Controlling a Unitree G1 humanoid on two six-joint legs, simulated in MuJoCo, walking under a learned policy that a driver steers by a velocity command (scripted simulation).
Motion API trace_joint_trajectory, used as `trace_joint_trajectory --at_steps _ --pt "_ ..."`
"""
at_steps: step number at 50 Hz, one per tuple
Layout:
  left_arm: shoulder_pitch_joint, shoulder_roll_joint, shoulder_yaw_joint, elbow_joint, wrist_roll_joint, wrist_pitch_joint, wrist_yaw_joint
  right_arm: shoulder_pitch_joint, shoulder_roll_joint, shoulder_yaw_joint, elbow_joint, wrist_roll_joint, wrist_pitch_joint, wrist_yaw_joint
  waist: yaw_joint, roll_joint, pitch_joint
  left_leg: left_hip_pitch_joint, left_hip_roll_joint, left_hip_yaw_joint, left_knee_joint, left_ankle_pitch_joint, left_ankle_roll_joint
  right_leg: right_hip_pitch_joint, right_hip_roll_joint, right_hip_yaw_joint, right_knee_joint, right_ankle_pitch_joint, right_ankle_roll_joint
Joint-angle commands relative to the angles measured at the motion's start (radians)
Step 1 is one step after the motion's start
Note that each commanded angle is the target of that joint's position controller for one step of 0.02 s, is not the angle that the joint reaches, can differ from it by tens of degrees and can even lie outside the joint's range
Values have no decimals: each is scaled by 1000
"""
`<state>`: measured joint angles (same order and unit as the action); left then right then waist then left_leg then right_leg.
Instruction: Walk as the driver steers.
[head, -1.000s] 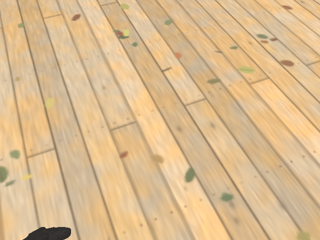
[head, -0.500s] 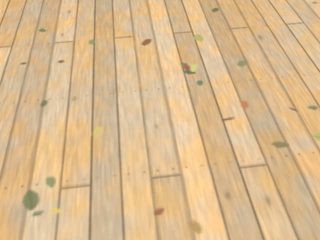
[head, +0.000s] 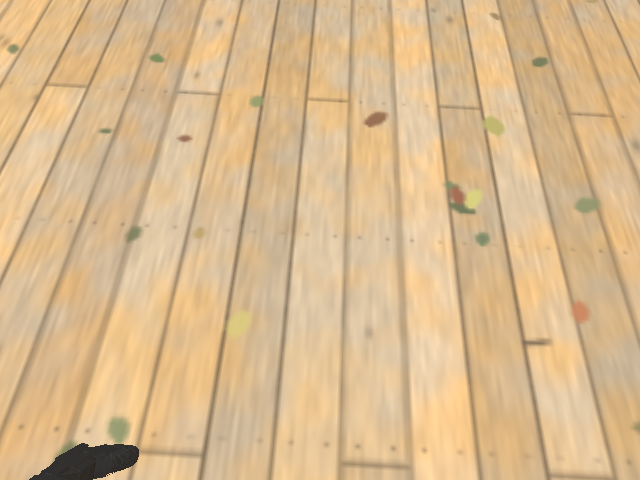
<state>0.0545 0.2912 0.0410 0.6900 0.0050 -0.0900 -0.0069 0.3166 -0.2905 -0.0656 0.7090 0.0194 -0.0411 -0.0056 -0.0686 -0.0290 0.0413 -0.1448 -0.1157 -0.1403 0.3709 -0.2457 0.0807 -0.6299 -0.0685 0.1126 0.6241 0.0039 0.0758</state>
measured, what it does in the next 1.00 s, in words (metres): walks ahead, turning left: right foot, then left foot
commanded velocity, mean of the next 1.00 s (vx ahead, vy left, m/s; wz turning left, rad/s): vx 0.19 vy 0.00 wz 0.58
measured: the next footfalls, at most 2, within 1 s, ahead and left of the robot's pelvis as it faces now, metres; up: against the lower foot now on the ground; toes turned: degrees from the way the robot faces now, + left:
right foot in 0.12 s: +0.25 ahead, -0.15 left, +0.00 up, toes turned +9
left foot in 0.58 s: +0.32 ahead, +0.13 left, +0.00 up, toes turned +22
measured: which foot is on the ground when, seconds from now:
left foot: down 0.00-0.12, up 0.14-0.56, down 0.58-1.00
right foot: up 0.00-0.10, down 0.12-0.60, up 0.62-0.98, down 1.00-1.00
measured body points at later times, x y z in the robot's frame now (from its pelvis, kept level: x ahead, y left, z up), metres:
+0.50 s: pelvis +0.21 -0.04 +0.00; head +0.26 -0.02 +0.45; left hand +0.21 +0.27 -0.12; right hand +0.47 -0.23 -0.09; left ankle +0.28 +0.12 -0.71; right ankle +0.21 -0.15 -0.74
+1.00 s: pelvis +0.29 -0.02 -0.02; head +0.32 -0.01 +0.43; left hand +0.25 +0.30 -0.11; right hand +0.59 -0.16 -0.10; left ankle +0.28 +0.11 -0.74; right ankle +0.38 -0.11 -0.75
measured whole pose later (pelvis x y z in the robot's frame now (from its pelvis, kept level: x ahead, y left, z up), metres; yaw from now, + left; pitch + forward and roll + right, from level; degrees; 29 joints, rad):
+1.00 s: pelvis +0.29 -0.02 -0.02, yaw +36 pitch +2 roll +0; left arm 0.13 0.29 0.06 0.76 0.00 -0.01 0.00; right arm 0.16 -0.32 -0.08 0.58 0.01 0.05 -0.02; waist -0.01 0.02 0.03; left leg -0.42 -0.11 -0.20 0.57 -0.18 0.01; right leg -0.33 0.02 0.06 0.55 -0.27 0.02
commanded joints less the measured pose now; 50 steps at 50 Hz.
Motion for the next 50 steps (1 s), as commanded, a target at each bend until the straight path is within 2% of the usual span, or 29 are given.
trace_joint_trajectory --at_steps 1,3,5,6,7,8,9,10,11,12,14,17,19,22,26,28,29,30,31,32,33,34,35,38,41,45,48,49,50 --pt "-87 91 24 -84 -12 -24 -10 30 -165 -48 -44 8 -3 -10 -4 121 -48 -70 220 -200 -54 131 128 164 65 -34 -98 50 -9" --pt "-64 118 37 -81 -15 -34 -15 25 -160 -49 -44 6 1 -13 19 145 -50 -22 246 -265 5 114 113 194 64 -19 -125 -27 -37" --pt "56 143 56 -51 -14 -43 -11 2 -133 -41 -53 1 4 -12 89 161 -84 -33 214 -272 108 149 77 355 64 -43 -180 -64 -83" --pt "173 181 71 -37 3 -49 -3 3 -79 -21 -64 -6 1 -8 145 110 -187 -101 160 -214 307 118 42 564 -38 40 -169 -98 -137" --pt "291 263 89 -24 22 -44 3 107 -9 0 -85 -1 -5 -8 130 -116 -332 -376 24 -73 639 -196 -32 908 -266 385 -207 -227 -262" --pt "327 256 91 7 6 -31 -7 150 -57 0 -99 18 -11 -11 115 -310 -342 -598 34 -34 852 -378 -63 957 -376 726 -305 -411 -354" --pt "256 164 67 -21 1 -26 -5 90 -148 -24 -81 18 -5 -15 130 -161 -208 -641 83 -61 937 -305 -82 844 -338 607 -319 -366 -322" --pt "199 121 53 -34 8 -16 -1 8 -172 -34 -93 5 5 -17 129 -75 -128 -614 113 -25 946 -240 -95 722 -296 413 -297 -166 -288" --pt "153 96 43 -35 12 -9 -1 -26 -166 -39 -104 -7 13 -19 108 -37 -84 -572 136 -7 914 -207 -107 616 -251 276 -291 65 -274" --pt "126 77 36 -29 12 -6 1 -28 -157 -45 -109 -10 23 -19 82 -53 -68 -534 162 2 869 -192 -113 553 -216 175 -290 218 -261" --pt "113 88 40 -9 12 -6 2 -6 -102 -35 -110 0 43 -15 62 -99 -65 -469 170 53 795 -167 -126 481 -176 51 -320 344 -264" --pt "104 140 58 17 7 7 16 -50 -66 -22 -140 -3 59 -13 63 -90 -88 -477 182 78 660 -75 -145 503 -204 -27 -352 428 -299" --pt "85 150 61 24 -2 23 26 -71 -63 -19 -146 -5 60 -3 69 -79 -114 -433 187 96 556 40 -142 516 -199 -92 -359 403 -292" --pt "75 161 62 38 -11 40 31 -135 -63 -20 -166 -6 59 17 88 -74 -104 -360 179 130 410 137 -121 513 -187 -171 -353 336 -268" --pt "91 196 75 58 -35 54 22 -186 -92 -36 -206 -6 68 40 96 -76 -83 -324 162 161 277 62 -75 571 -221 -183 -269 298 -243" --pt "76 195 76 59 -49 60 23 -135 -108 -50 -201 -8 69 42 56 -63 -99 -220 123 193 138 105 -33 570 -200 -219 -135 344 -202" --pt "112 169 70 70 -45 60 21 -56 -149 -70 -180 -13 66 31 26 -8 -143 -70 95 181 54 241 4 516 -142 -258 20 315 -155" --pt "137 131 54 46 -3 55 17 21 -264 -100 -186 -19 66 6 11 196 -220 172 294 -96 58 701 96 288 -58 -297 302 -31 -74" --pt "167 80 28 8 33 54 10 -13 -327 -99 -214 -40 59 3 60 349 -318 319 517 -450 61 815 335 6 98 -200 576 -715 -14" --pt "107 142 45 26 11 59 4 -17 -231 -76 -216 -32 49 12 -1 183 -355 263 481 -401 25 675 317 -8 63 -43 649 -680 -18" --pt "74 153 48 15 -14 66 5 -68 -204 -64 -211 -25 40 14 24 146 -264 177 429 -299 16 582 257 -26 42 -41 639 -605 -32" --pt "76 139 48 27 -9 73 16 -111 -184 -61 -206 -11 41 10 50 89 -209 103 369 -239 1 457 197 -26 21 -42 576 -535 -32" --pt "70 149 52 26 2 81 26 -153 -175 -56 -212 -3 48 4 66 102 -169 23 337 -207 -17 386 168 2 14 -42 509 -482 -24" --pt "104 121 46 35 0 90 28 -191 -182 -57 -221 -27 58 -11 97 157 -170 -99 280 -168 -35 372 164 122 57 -65 396 -409 1" --pt "83 94 35 26 0 90 28 -177 -190 -63 -209 -19 63 -23 79 160 -187 -107 267 -194 -21 289 157 172 72 -48 251 -373 10" --pt "63 105 39 10 -8 84 16 -177 -193 -65 -206 -18 74 -21 60 195 -177 -120 263 -288 -14 148 141 232 95 -36 115 -355 -6" --pt "114 104 46 16 -8 72 3 -200 -184 -61 -207 -4 84 -21 92 199 -163 -138 234 -330 32 128 101 340 104 -53 -99 -272 -43" --pt "148 120 55 25 -2 70 3 -189 -168 -57 -203 2 87 -24 106 178 -158 -184 197 -311 72 78 61 425 70 -45 -206 -198 -67" --pt "180 193 73 21 17 74 10 -150 -115 -42 -202 -4 88 -24 88 17 -169 -298 110 -209 253 -134 -3 527 -131 133 -290 -190 -138"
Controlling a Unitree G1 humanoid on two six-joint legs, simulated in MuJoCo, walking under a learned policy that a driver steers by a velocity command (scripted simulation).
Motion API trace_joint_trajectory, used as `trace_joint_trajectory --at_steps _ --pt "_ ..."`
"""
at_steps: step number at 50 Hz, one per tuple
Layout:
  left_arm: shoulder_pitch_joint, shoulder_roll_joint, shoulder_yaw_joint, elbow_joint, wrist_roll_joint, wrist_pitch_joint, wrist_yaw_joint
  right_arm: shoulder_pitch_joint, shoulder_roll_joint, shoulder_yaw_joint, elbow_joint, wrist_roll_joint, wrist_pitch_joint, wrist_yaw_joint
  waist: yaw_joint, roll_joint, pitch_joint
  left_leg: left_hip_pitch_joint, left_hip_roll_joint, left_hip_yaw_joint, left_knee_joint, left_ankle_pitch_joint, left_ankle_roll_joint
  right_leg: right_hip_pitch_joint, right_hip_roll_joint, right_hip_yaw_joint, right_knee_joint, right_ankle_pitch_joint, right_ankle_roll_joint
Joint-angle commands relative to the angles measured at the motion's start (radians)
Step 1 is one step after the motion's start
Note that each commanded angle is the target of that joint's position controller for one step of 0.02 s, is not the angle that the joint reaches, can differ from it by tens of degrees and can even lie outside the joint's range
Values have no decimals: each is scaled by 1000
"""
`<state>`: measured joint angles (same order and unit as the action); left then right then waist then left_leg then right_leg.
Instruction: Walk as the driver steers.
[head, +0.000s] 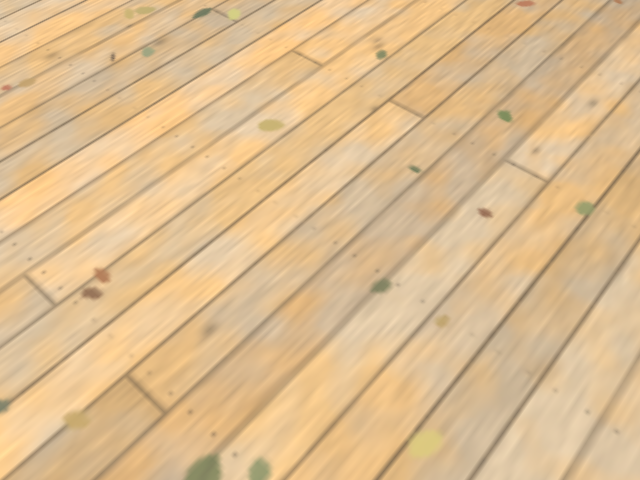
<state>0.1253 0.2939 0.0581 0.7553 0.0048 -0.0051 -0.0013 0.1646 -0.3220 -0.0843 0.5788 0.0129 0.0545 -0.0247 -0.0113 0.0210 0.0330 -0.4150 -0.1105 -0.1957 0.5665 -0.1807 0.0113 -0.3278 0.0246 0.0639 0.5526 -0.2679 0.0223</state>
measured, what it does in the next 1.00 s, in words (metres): steps on the spot, turning left: left foot, then right foot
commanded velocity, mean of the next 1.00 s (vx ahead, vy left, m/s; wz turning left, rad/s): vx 0.00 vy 0.00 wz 0.42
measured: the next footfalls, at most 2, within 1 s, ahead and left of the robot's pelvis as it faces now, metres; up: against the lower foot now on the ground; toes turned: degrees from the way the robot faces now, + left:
left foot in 0.40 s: +0.01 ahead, +0.14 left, +0.00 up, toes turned +17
right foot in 0.82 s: +0.09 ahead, -0.08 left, +0.00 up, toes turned +24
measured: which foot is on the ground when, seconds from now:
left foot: down 0.00-0.00, up 0.02-0.38, down 0.40-1.00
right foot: down 0.00-0.40, up 0.42-0.80, down 0.82-1.00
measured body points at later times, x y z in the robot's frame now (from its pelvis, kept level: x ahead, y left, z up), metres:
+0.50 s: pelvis -0.01 +0.03 +0.01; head +0.02 +0.07 +0.45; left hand +0.04 +0.35 -0.11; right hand +0.24 -0.19 -0.06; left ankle -0.03 +0.13 -0.73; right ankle +0.01 -0.12 -0.67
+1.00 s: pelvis +0.01 +0.02 +0.01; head +0.02 +0.02 +0.46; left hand +0.03 +0.31 -0.09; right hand +0.24 -0.16 -0.11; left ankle -0.03 +0.13 -0.73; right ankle +0.06 -0.09 -0.73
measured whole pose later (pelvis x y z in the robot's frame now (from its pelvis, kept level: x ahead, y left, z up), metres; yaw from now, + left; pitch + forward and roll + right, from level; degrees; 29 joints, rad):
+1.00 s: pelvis +0.01 +0.02 +0.01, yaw +24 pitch -1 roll +0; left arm 0.18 0.25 0.03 0.75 0.02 -0.02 0.00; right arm 0.18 -0.25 -0.03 0.74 -0.02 0.03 -0.01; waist 0.00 0.02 0.03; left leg -0.23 -0.06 -0.11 0.51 -0.26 0.01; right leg -0.22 -0.01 0.00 0.51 -0.28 0.01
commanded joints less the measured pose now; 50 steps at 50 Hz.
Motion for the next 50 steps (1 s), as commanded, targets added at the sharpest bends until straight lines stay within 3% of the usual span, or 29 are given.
trace_joint_trajectory --at_steps 1,2,3,4,5,6,9,12,17,19,20,21,22,23,24,25,26,29,32,37,40,41,42,43,44,45,47,50 --pt "78 262 71 -40 45 -3 6 2 -90 -29 -104 10 -17 -4 -3 -334 -87 -212 -47 60 270 -423 9 171 -413 438 -294 198 -250" --pt "23 206 57 -79 51 -10 11 20 -173 -55 -81 -8 -26 -5 6 -255 -78 -206 29 21 487 -414 -25 121 -447 451 -297 210 -302" --pt "-37 151 42 -96 40 -11 20 39 -197 -69 -53 1 -21 -2 -19 -184 -66 -193 38 25 572 -345 -34 101 -385 336 -276 211 -261" --pt "-76 127 36 -106 23 -10 26 70 -172 -67 -23 2 -9 -6 -34 -151 -51 -193 45 45 619 -291 -54 106 -317 236 -259 199 -215" --pt "-80 111 31 -108 6 -9 32 78 -150 -62 -15 -3 1 -8 -23 -151 -40 -222 52 52 665 -242 -72 133 -296 186 -252 212 -204" --pt "-68 105 26 -106 3 -5 38 74 -121 -54 -15 1 6 -6 -15 -148 -32 -222 58 73 678 -220 -85 139 -274 133 -251 247 -205" --pt "9 121 33 -93 12 11 48 -16 -80 -35 -56 14 2 1 45 -177 -42 -255 93 135 535 -186 -113 255 -272 64 -248 304 -226" --pt "33 165 51 -87 8 20 44 -50 -57 -19 -80 6 0 14 70 -197 -82 -173 134 170 369 -223 -116 305 -310 31 -230 374 -240" --pt "17 206 70 -80 -18 21 22 -17 -78 -25 -80 9 9 33 53 -217 -98 14 127 246 120 -190 -68 261 -344 -25 -187 442 -223" --pt "-3 198 69 -73 -39 18 20 46 -77 -33 -57 8 12 39 5 -193 -104 146 104 273 -88 -38 -13 217 -327 -73 -104 403 -168" --pt "49 162 61 -49 -38 13 16 85 -106 -46 -43 6 11 31 -4 -124 -119 278 98 235 -182 82 24 136 -291 -128 -11 304 -102" --pt "65 104 43 -61 3 10 11 127 -208 -74 -48 8 7 16 3 122 -135 464 286 -40 -213 402 99 -99 -190 -221 252 -18 -4" --pt "-16 82 30 -129 27 5 18 115 -285 -81 -70 -23 -9 16 -12 307 -140 456 499 -336 -198 569 317 -341 -49 -163 471 -404 58" --pt "-77 132 47 -131 14 5 26 123 -218 -65 -67 -39 -33 25 -68 171 -178 423 483 -299 -218 494 355 -347 -61 -33 613 -405 57" --pt "-77 141 52 -129 -4 8 27 81 -190 -51 -53 -34 -48 23 -34 143 -140 380 424 -208 -222 419 301 -346 -77 -7 638 -322 42" --pt "-50 139 57 -107 -2 11 34 26 -169 -47 -53 -16 -51 16 -6 98 -117 353 363 -150 -221 331 244 -344 -86 1 608 -239 40" --pt "-30 150 61 -96 4 16 39 -19 -140 -34 -56 -1 -49 11 11 103 -105 335 343 -119 -219 335 218 -338 -87 1 585 -179 47" --pt "23 124 54 -73 -2 16 31 -39 -111 -14 -51 -16 -45 -2 30 116 -141 286 301 -56 -217 396 217 -233 -60 -26 566 -80 71" --pt "-4 90 37 -81 -5 18 27 -28 -109 -9 -30 -19 -44 -6 9 117 -126 289 291 -57 -214 319 212 -187 -66 -27 390 -63 75" --pt "-15 97 30 -92 -10 15 17 -31 -115 -3 0 -25 -37 9 -18 132 -83 214 304 -119 -207 183 228 -48 -61 -37 185 -113 54" --pt "35 72 23 -77 -6 2 8 -64 -78 17 21 -12 -38 15 28 103 -75 174 273 -129 -166 163 191 93 -47 -55 -69 29 26" --pt "50 72 18 -75 8 -5 5 -38 -53 27 38 -13 -43 16 38 68 -83 144 244 -119 -157 125 144 183 -67 -29 -178 182 9" --pt "67 122 23 -81 22 -9 9 -2 -29 35 48 -31 -51 15 14 -21 -110 105 185 -70 -93 31 83 269 -170 70 -179 392 -23" --pt "16 168 30 -74 21 -10 9 65 -25 29 58 -34 -57 17 -69 -173 -108 127 100 34 -94 -95 34 199 -217 107 -143 373 -100" --pt "-16 101 16 -86 15 -14 3 32 -49 29 72 -44 -55 13 -36 -168 -105 211 105 49 -105 -92 -1 113 -206 116 -178 210 -131" --pt "-26 78 8 -86 16 -18 -1 -11 -68 21 72 -40 -50 11 -18 -152 -73 213 103 48 -107 -65 -2 94 -170 86 -181 109 -102" --pt "-12 90 7 -80 14 -29 -1 -35 -62 19 78 -32 -36 5 3 -129 -52 204 108 36 -102 -4 15 91 -131 47 -169 76 -58" --pt "25 79 -1 -68 11 -37 8 -18 -40 21 101 -27 -35 6 13 -82 -51 197 116 25 -115 40 23 110 -115 23 -145 92 -47"
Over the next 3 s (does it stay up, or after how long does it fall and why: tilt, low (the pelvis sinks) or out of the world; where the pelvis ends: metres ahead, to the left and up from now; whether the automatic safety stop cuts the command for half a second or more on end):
stays up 0.55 0.22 0.00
